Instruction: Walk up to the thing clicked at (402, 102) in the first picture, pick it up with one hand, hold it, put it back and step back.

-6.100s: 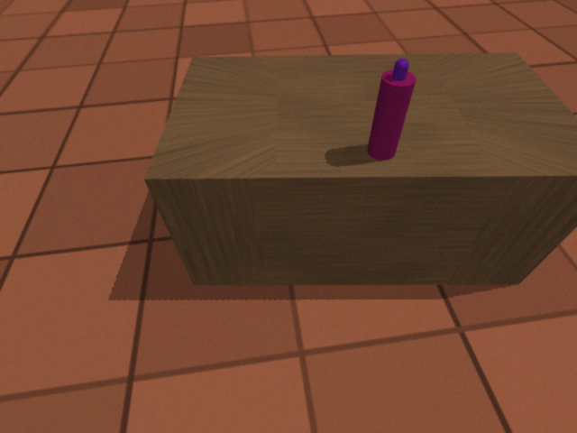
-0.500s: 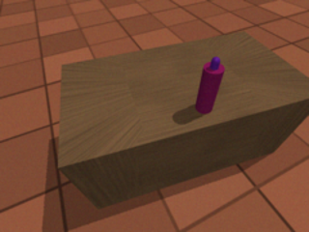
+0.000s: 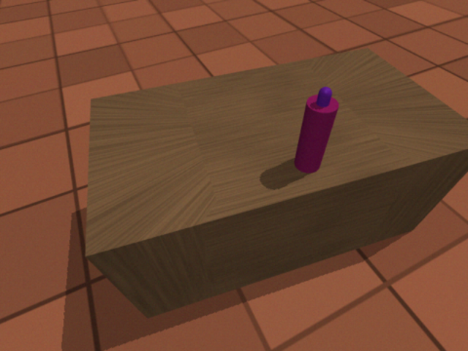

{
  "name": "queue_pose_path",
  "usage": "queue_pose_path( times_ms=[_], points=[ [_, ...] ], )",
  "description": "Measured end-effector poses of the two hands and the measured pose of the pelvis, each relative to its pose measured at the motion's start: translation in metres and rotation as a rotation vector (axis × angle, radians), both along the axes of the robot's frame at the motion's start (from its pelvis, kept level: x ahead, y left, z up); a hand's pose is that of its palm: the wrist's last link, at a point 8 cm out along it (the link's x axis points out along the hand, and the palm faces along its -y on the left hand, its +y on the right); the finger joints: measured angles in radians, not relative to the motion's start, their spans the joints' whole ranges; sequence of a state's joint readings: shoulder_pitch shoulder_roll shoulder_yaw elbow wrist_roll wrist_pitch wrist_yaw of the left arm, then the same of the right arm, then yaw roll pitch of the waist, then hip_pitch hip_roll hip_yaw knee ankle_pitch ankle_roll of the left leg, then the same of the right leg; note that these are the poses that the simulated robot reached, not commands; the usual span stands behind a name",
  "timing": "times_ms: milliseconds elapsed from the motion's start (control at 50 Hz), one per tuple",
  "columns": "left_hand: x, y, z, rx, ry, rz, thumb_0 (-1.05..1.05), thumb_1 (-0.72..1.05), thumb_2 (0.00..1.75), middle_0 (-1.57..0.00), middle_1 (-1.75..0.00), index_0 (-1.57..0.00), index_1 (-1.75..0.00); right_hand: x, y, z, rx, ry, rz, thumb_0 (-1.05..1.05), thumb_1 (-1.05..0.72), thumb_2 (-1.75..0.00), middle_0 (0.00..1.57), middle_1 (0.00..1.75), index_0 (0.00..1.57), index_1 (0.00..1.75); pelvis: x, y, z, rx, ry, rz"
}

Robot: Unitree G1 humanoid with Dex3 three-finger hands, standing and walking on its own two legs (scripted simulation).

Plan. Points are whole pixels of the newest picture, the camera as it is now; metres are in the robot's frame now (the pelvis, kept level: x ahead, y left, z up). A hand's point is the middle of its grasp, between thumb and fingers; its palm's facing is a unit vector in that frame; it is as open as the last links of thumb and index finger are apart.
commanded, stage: stand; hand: right
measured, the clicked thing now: (315, 130) +0.67 -0.21 -0.05
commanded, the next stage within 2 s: walk up in 0.42 s
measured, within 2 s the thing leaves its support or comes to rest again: neither
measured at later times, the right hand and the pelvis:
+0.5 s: hand out of the picture +0.07 -0.26 -0.16, palm faces -0.02 +0.93 -0.36, open 7.4 cm; pelvis +0.00 -0.01 +0.00, yaw +1 degrees
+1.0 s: hand (439, 312) +0.21 -0.38 -0.14, palm faces -0.21 +0.86 -0.46, open 7.4 cm; pelvis +0.10 -0.11 -0.02, yaw +10 degrees
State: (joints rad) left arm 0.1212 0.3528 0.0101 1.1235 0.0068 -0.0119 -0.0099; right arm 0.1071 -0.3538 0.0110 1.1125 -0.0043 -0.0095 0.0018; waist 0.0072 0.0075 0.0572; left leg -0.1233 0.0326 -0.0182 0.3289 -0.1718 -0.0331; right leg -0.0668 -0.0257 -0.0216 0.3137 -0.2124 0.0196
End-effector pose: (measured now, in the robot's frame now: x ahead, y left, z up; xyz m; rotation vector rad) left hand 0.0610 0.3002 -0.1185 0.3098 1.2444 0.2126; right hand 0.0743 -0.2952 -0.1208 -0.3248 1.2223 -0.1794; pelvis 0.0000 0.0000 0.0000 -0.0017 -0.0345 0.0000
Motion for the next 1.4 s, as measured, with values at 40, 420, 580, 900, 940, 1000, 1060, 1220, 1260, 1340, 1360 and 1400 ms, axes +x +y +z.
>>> queue_pose_path(
  times_ms=[40, 420, 580, 900, 940, 1000, 1060, 1220, 1260, 1340, 1360, 1400],
  points=[
    [0.0, 0.0, 0.0, 0.001, -0.003, -0.001, 0.01, 0.91, 0.89, -0.2, -0.3, -0.2, -0.3, 0.0, 0.0, 0.0, 0.0, -0.002, 0.0, 0.0, -0.9, -0.9, 0.2, 0.3, 0.2, 0.3, 0.0, 0.0, 0.0, 0.0, 0.0, 0.0],
    [-0.005, 0.003, 0.001, 0.004, 0.004, -0.003, 0.01, 0.91, 0.89, -0.2, -0.3, -0.2, -0.3, -0.006, 0.002, 0.0, 0.001, 0.004, -0.004, 0.0, -0.9, -0.9, 0.2, 0.3, 0.2, 0.3, -0.003, 0.002, 0.0, 0.001, -0.002, -0.002],
    [0.003, 0.007, 0.001, 0.011, -0.049, 0.05, 0.01, 0.91, 0.89, -0.2, -0.3, -0.2, -0.3, -0.031, -0.04, 0.006, -0.079, 0.021, -0.003, 0.0, -0.9, -0.9, 0.21, 0.3, 0.21, 0.3, 0.004, -0.026, -0.01, 0.033, 0.009, 0.037],
    [-0.016, -0.09, -0.004, -0.013, -0.031, 0.178, 0.01, 0.91, 0.89, -0.2, -0.3, -0.2, -0.3, 0.081, -0.14, 0.015, -0.131, -0.026, 0.143, 0.01, -0.9, -0.9, 0.2, 0.3, 0.2, 0.3, 0.07, -0.106, -0.015, -0.004, -0.017, 0.135],
    [-0.014, -0.097, -0.009, -0.026, -0.024, 0.192, 0.01, 0.9, 0.89, -0.2, -0.3, -0.2, -0.3, 0.105, -0.137, 0.02, -0.122, -0.046, 0.181, 0.0, -0.9, -0.9, 0.2, 0.3, 0.2, 0.3, 0.082, -0.109, -0.015, -0.009, -0.015, 0.147],
    [-0.007, -0.102, -0.019, -0.041, -0.014, 0.211, 0.01, 0.9, 0.89, -0.2, -0.3, -0.2, -0.3, 0.142, -0.129, 0.022, -0.124, -0.079, 0.229, 0.0, -0.9, -0.9, 0.2, 0.3, 0.2, 0.3, 0.1, -0.11, -0.02, -0.011, -0.014, 0.167],
    [0.008, -0.103, -0.033, -0.046, -0.005, 0.223, 0.01, 0.9, 0.89, -0.2, -0.3, -0.2, -0.3, 0.175, -0.121, 0.017, -0.138, -0.128, 0.264, 0.0, -0.9, -0.9, 0.2, 0.3, 0.2, 0.3, 0.116, -0.108, -0.03, 0.005, -0.018, 0.186],
    [0.066, -0.114, -0.024, -0.014, -0.067, 0.218, 0.01, 0.91, 0.89, -0.2, -0.3, -0.2, -0.3, 0.227, -0.114, 0.015, -0.082, -0.194, 0.303, 0.0, -0.9, -0.9, 0.2, 0.3, 0.2, 0.3, 0.144, -0.129, -0.027, 0.005, -0.014, 0.222],
    [0.076, -0.118, -0.02, 0.01, -0.09, 0.22, 0.01, 0.91, 0.89, -0.2, -0.3, -0.2, -0.3, 0.238, -0.12, 0.007, -0.065, -0.19, 0.316, 0.0, -0.9, -0.9, 0.2, 0.3, 0.2, 0.3, 0.15, -0.137, -0.03, 0.002, -0.013, 0.233],
    [0.084, -0.128, -0.015, 0.071, -0.11, 0.23, 0.01, 0.91, 0.89, -0.2, -0.3, -0.2, -0.3, 0.259, -0.132, -0.014, -0.03, -0.163, 0.307, 0.0, -0.9, -0.9, 0.2, 0.3, 0.2, 0.3, 0.161, -0.154, -0.039, -0.012, -0.017, 0.259],
    [0.084, -0.13, -0.012, 0.08, -0.108, 0.234, 0.01, 0.91, 0.89, -0.2, -0.3, -0.2, -0.3, 0.263, -0.133, -0.017, -0.026, -0.148, 0.305, 0.0, -0.9, -0.9, 0.2, 0.3, 0.2, 0.3, 0.163, -0.156, -0.038, -0.002, -0.015, 0.262],
    [0.084, -0.133, -0.005, 0.095, -0.105, 0.247, 0.01, 0.91, 0.89, -0.2, -0.3, -0.2, -0.3, 0.269, -0.135, -0.021, -0.017, -0.125, 0.307, 0.0, -0.9, -0.9, 0.2, 0.3, 0.2, 0.3, 0.167, -0.157, -0.035, 0.01, -0.01, 0.27]
  ],
)
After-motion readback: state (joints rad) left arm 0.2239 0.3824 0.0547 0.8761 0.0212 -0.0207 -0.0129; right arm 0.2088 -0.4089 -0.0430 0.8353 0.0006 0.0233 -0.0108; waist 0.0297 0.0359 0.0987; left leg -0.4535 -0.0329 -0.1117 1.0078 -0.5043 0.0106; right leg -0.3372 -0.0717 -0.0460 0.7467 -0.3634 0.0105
